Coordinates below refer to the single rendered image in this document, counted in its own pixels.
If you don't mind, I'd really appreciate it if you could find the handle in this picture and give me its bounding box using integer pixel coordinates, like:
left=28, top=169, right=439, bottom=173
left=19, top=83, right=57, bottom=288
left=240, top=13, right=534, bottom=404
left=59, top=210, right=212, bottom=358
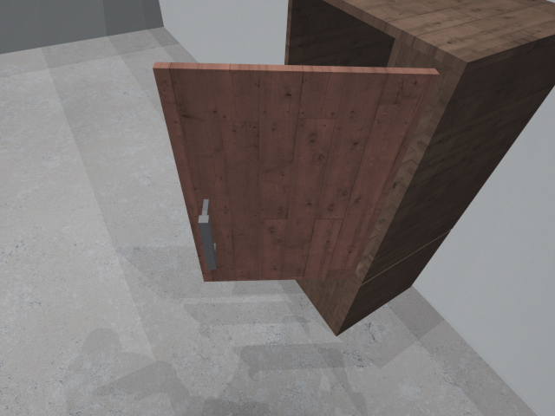
left=198, top=199, right=217, bottom=270

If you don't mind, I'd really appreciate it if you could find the cupboard door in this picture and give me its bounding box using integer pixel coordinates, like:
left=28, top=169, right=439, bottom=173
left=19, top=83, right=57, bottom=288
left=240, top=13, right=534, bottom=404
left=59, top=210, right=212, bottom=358
left=153, top=62, right=440, bottom=282

